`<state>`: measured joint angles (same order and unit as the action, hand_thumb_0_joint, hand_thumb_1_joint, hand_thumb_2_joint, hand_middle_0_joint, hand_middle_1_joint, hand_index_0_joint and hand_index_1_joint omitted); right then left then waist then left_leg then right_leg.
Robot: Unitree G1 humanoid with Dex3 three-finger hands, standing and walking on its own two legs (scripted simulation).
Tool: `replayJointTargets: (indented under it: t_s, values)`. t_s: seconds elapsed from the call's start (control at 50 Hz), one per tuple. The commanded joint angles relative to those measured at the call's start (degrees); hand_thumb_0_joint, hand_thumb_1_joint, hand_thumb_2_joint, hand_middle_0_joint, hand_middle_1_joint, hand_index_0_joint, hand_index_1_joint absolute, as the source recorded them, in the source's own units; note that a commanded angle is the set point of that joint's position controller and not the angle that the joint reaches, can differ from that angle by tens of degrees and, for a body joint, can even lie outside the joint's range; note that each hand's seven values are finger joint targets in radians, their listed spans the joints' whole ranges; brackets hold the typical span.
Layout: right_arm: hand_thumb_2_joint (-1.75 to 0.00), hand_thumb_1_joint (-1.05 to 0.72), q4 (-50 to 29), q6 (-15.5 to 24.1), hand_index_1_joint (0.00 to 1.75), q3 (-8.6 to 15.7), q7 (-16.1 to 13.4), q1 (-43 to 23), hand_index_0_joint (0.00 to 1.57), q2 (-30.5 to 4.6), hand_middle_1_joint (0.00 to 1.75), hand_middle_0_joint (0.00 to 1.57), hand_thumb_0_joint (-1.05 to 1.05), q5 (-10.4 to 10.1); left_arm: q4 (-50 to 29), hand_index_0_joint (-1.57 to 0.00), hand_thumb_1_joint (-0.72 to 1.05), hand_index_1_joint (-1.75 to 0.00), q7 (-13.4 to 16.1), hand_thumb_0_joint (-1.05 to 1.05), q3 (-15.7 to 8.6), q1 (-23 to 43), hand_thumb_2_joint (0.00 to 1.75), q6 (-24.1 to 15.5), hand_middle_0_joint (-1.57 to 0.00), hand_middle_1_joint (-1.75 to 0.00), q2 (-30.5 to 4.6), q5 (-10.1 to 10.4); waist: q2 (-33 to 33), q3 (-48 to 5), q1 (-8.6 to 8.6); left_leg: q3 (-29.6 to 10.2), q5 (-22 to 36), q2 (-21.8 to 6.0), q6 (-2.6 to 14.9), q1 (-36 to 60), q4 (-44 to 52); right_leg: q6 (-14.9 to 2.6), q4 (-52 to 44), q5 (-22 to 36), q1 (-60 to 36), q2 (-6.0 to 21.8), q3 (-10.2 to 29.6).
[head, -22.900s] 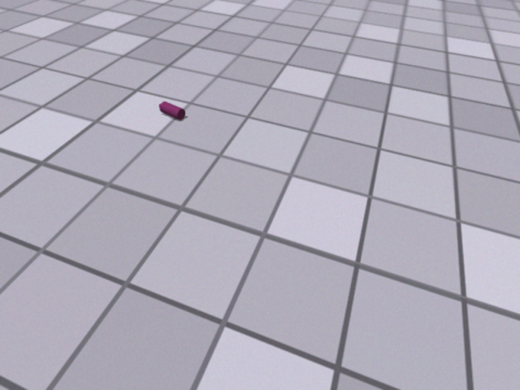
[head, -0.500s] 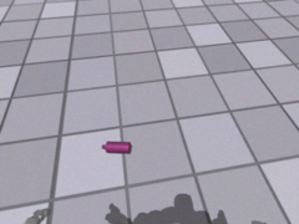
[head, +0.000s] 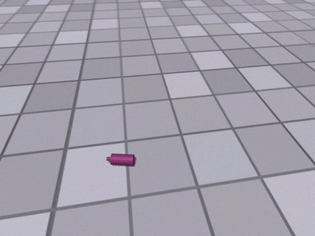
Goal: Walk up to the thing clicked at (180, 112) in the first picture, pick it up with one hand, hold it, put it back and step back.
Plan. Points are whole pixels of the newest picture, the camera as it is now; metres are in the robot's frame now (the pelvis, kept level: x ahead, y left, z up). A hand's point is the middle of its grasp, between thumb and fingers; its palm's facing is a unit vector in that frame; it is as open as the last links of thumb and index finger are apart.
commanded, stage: walk up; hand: left
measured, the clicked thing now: (120, 159) +0.78 +0.29 -0.72
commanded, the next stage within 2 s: stand in 1.12 s
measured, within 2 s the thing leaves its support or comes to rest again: neither
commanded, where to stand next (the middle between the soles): +0.39 +0.05 m, yaw -2 degrees
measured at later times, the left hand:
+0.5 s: hand out of the picture +0.10 +0.29 -0.14, palm faces +0.05 -0.92 -0.38, open 7.4 cm
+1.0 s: hand out of the picture +0.14 +0.28 -0.14, palm faces +0.10 -0.94 -0.33, open 7.4 cm
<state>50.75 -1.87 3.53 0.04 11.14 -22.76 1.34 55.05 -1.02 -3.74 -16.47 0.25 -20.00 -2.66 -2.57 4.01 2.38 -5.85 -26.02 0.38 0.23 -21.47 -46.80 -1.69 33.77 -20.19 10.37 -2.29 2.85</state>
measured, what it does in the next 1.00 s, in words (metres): steps on the spot: left foot, then right foot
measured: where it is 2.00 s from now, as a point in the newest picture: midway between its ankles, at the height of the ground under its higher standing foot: outside the picture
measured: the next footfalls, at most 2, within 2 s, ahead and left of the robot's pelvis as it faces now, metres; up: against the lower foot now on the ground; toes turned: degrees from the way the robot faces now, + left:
left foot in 0.20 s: +0.07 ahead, +0.15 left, +0.00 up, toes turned +4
right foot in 0.50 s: +0.11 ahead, -0.11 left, +0.00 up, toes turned +3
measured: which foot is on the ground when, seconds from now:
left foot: up 0.00-0.18, down 0.20-1.00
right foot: down 0.00-0.24, up 0.26-0.48, down 0.50-1.00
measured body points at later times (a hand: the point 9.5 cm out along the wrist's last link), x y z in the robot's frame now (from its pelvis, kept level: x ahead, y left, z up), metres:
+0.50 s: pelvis +0.02 +0.01 +0.00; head +0.05 +0.02 +0.45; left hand +0.10 +0.34 -0.11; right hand +0.10 -0.29 -0.12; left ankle +0.02 +0.15 -0.73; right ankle +0.06 -0.11 -0.73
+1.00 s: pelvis +0.05 +0.02 +0.01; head +0.07 +0.03 +0.46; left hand +0.14 +0.33 -0.11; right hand +0.17 -0.27 -0.11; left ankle +0.03 +0.14 -0.73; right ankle +0.07 -0.11 -0.73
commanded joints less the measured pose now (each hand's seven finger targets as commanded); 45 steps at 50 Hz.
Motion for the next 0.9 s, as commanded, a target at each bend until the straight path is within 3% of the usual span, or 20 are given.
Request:
replayJointTargets:
  t_s: [0.0, 0.1, 0.14, 0.18, 0.2, 0.22, 0.24, 0.26, 0.32, 0.38, 0.44, 0.48, 0.5, 0.52, 0.54, 0.56, 0.62, 0.68, 0.7, 0.88]
  values:
    - [-0.90, -0.90, -2.4, 2.0, 0.30, 2.6, 0.2, -0.4, 0.20, -10.0, 0.30, 0.20, 0.00, -0.6, -7.0, -0.20, 0.90, -0.30, 1.7, 0.00, -4.3, 8.8, 0.90, -3.6, -0.20, -0.30, -15.4, 0.6, 9.5, 4.5, -2.12, -3.6, 3.1, 0.5, -0.68, -4.6, -4.1, -7.22, -21.8, -15.3, 5.7, 14.7, 16.2]
    - [-0.90, -0.90, -2.6, 3.3, 0.30, 2.1, 1.1, -1.6, 0.20, -9.6, 0.30, 0.20, 0.00, 0.3, -6.1, -0.20, 0.90, -0.30, 1.1, 0.00, -4.7, 4.4, 0.90, -3.6, -0.20, -0.30, -16.6, 0.5, 13.9, 3.1, 0.78, 1.6, -0.2, -0.9, -1.16, -4.0, 8.2, -7.88, -18.7, -7.5, -1.8, 15.5, 12.8]
    - [-0.90, -0.90, -1.3, 4.1, 0.30, 2.4, 1.1, 1.1, 0.20, -9.4, 0.30, 0.20, 0.00, 0.2, -6.8, -0.20, 0.90, -0.30, 0.9, 0.00, -4.3, 6.6, 0.90, -3.2, -0.20, -0.30, -16.5, 0.9, 13.6, 1.1, -1.11, 3.7, 3.2, -1.1, -0.45, 3.3, 16.6, -7.64, -14.7, 0.8, 0.2, 15.5, 9.7]
    - [-0.90, -0.90, 0.4, 4.9, 0.30, 3.0, 0.6, 4.1, 0.20, -9.3, 0.30, 0.20, 0.00, 0.3, -6.9, -0.20, 0.90, -0.30, 0.8, 0.00, -2.8, 6.0, 0.90, -2.3, -0.20, -0.30, -13.9, 1.5, 9.0, -2.7, -2.69, 4.3, 13.1, 1.6, 0.42, 14.2, 25.0, -4.10, -4.8, 11.1, 2.6, 10.8, 3.2]
    - [-0.90, -0.90, 0.8, 5.4, 0.30, 3.4, 0.1, 6.2, 0.20, -10.3, 0.30, 0.20, 0.00, 0.7, -6.8, -0.20, 0.90, -0.30, 0.8, 0.00, -1.9, 4.7, 0.90, -2.2, -0.20, -0.30, -11.5, 1.8, 3.9, -5.7, -3.28, -2.7, 15.6, -3.3, 1.47, 19.7, 27.5, -2.05, 3.4, 13.0, 5.9, 8.2, 0.3]
    - [-0.90, -0.90, 0.2, 5.6, 0.30, 4.1, -0.2, 5.9, 0.20, -14.1, 0.30, 0.20, 0.00, 0.9, -7.5, -0.20, 0.90, -0.30, 0.8, 0.00, -1.1, 5.2, 0.90, -2.1, -0.20, -0.30, -8.9, 2.6, -5.9, -6.3, -3.00, -19.6, 13.0, -14.3, 6.55, 22.6, 30.7, 0.71, 11.4, 1.2, 15.2, 1.5, -4.8]
    - [-0.90, -0.90, 0.1, 5.4, 0.30, 4.7, -0.1, 6.7, 0.20, -17.5, 0.30, 0.20, 0.00, 0.7, -6.9, -0.20, 0.90, -0.30, 1.3, 0.00, -2.4, 7.6, 0.90, -1.6, -0.20, -0.30, -12.8, 2.5, -4.3, -4.5, -4.26, -25.7, 2.9, -18.9, 12.59, 15.9, 31.9, 0.27, 15.4, -13.2, 14.7, 2.4, -1.2]
    - [-0.90, -0.90, 0.2, 5.3, 0.30, 5.0, -0.1, 6.0, 0.20, -17.8, 0.30, 0.20, 0.00, 0.5, -6.7, -0.20, 0.90, -0.30, 1.3, 0.00, -2.7, 7.3, 0.90, -1.6, -0.20, -0.30, -14.7, 2.4, -4.6, -2.1, -3.88, -26.3, -0.5, -19.8, 14.97, 12.7, 32.3, -0.19, 18.0, -14.1, 14.2, 3.9, 0.7]
    - [-0.90, -0.90, -1.2, 5.4, 0.30, 3.5, -0.3, 2.7, 0.20, -13.1, 0.30, 0.20, 0.00, 0.7, -5.9, -0.20, 0.90, -0.30, 0.8, 0.00, -2.2, 5.2, 0.90, -2.0, -0.20, -0.30, -13.4, 2.2, -5.9, -0.2, -2.06, -14.1, 12.4, -13.4, 10.71, 15.4, 29.7, -0.31, 14.5, -10.3, 17.2, 5.3, 0.6]
    - [-0.90, -0.90, -0.7, 5.5, 0.30, 3.2, -0.4, 4.0, 0.20, -13.1, 0.30, 0.20, 0.00, 0.3, -5.3, -0.20, 0.90, -0.30, 0.6, 0.00, -2.0, 6.5, 0.90, -2.1, -0.20, -0.30, -12.0, 2.2, -8.1, -1.8, -3.19, -11.4, 24.7, -13.0, 10.39, 14.6, 26.9, 0.65, 8.1, -6.5, 12.1, 4.4, -2.1]
    - [-0.90, -0.90, -2.0, 4.6, 0.30, 2.0, -0.6, -0.6, 0.20, -11.4, 0.30, 0.20, 0.00, -0.6, -3.2, -0.20, 0.90, -0.30, 1.2, 0.00, -1.9, 3.6, 0.90, -2.8, -0.20, -0.30, -10.8, 2.2, -6.2, -3.8, 0.09, -4.2, 32.1, -10.2, 7.66, 7.2, 19.2, 0.45, -7.1, 5.9, -1.3, 2.7, -4.7]
    - [-0.90, -0.90, -2.5, 4.0, 0.30, 0.8, -0.8, -2.2, 0.20, -8.0, 0.30, 0.20, 0.00, -1.8, -1.9, -0.20, 0.90, -0.30, 1.8, 0.00, -2.8, 1.8, 0.90, -3.2, -0.20, -0.30, -13.7, 1.6, 0.2, -6.1, 1.33, -1.2, 22.8, -5.4, 2.88, 0.0, 12.5, -0.86, -10.1, 15.7, -10.4, 5.8, 1.3]
    - [-0.90, -0.90, -2.7, 3.8, 0.30, 0.2, -0.9, -1.3, 0.20, -6.2, 0.30, 0.20, 0.00, -2.1, -2.2, -0.20, 0.90, -0.30, 2.1, 0.00, -3.4, 2.4, 0.90, -3.4, -0.20, -0.30, -16.2, 1.1, 7.6, -6.4, 0.39, 0.5, 12.7, -1.0, 0.75, -4.8, 7.3, -3.37, -13.6, 14.8, -11.7, 13.0, 11.9]
    - [-0.90, -0.90, -1.7, 3.1, 0.30, 0.1, -1.1, 0.8, 0.20, -5.8, 0.30, 0.20, 0.00, -1.6, -3.4, -0.20, 0.90, -0.30, 2.0, 0.00, -3.2, 6.1, 0.90, -3.5, -0.20, -0.30, -18.1, 1.2, 10.4, -5.5, -0.69, 1.8, -2.7, 1.2, 0.18, -3.0, 3.2, -8.02, -18.7, 5.5, -5.0, 21.8, 20.7]
    - [-0.90, -0.90, 0.4, 2.7, 0.30, 1.1, -1.3, 3.1, 0.20, -8.6, 0.30, 0.20, 0.00, -1.1, -4.7, -0.20, 0.90, -0.30, 1.6, 0.00, -3.2, 11.3, 0.90, -3.4, -0.20, -0.30, -19.2, 1.1, 9.5, -3.3, -2.23, 1.2, -6.8, -0.9, -0.18, 3.0, -0.6, -11.99, -17.8, 1.2, 3.9, 24.3, 22.2]
    - [-0.90, -0.90, 1.7, 2.8, 0.30, 1.3, -1.2, 4.4, 0.20, -9.0, 0.30, 0.20, 0.00, -0.9, -5.5, -0.20, 0.90, -0.30, 1.5, 0.00, -2.8, 13.8, 0.90, -3.2, -0.20, -0.30, -17.8, 1.2, 9.4, -1.6, -3.50, 2.1, -5.2, -1.7, -0.06, 5.8, 2.6, -11.65, -16.7, 2.4, 7.0, 22.5, 19.0]
    - [-0.90, -0.90, 3.9, 3.7, 0.30, 0.9, -0.7, 3.9, 0.20, -8.2, 0.30, 0.20, 0.00, -0.9, -4.2, -0.20, 0.90, -0.30, 1.4, 0.00, -1.9, 15.2, 0.90, -3.0, -0.20, -0.30, -14.8, 1.7, 10.6, -2.0, -4.05, 2.7, 9.0, -2.0, 0.71, 9.0, 16.1, -4.75, -12.8, 8.4, 5.8, 14.8, 7.6]
    - [-0.90, -0.90, 4.4, 4.5, 0.30, 0.8, -1.0, 2.4, 0.20, -9.4, 0.30, 0.20, 0.00, -0.2, -3.5, -0.20, 0.90, -0.30, 1.2, 0.00, -1.3, 13.5, 0.90, -2.8, -0.20, -0.30, -12.9, 2.5, 7.8, -7.7, -2.83, -1.7, 29.3, -6.1, 2.27, 14.6, 21.8, -1.34, -5.4, 23.7, 1.2, 10.4, 2.5]
    - [-0.90, -0.90, 4.3, 4.8, 0.30, 0.7, -1.1, 0.7, 0.20, -9.9, 0.30, 0.20, 0.00, -0.1, -3.0, -0.20, 0.90, -0.30, 1.2, 0.00, -1.2, 12.7, 0.90, -2.6, -0.20, -0.30, -12.1, 3.0, 6.7, -8.6, -1.66, -3.9, 30.0, -8.2, 3.09, 13.2, 22.5, -0.41, -5.7, 20.3, -0.5, 8.7, 1.6]
    - [-0.90, -0.90, 6.7, 4.4, 0.30, 0.1, -0.9, -5.8, 0.20, -9.6, 0.30, 0.20, 0.00, -0.8, 0.8, -0.20, 0.90, -0.30, 1.5, 0.00, -0.6, 14.4, 0.90, -2.5, -0.20, -0.30, -12.3, 3.1, -0.3, -7.9, -1.35, -0.7, 32.7, -7.1, 2.07, 12.3, 23.9, -0.49, -8.9, 22.2, -6.7, 8.9, 0.0]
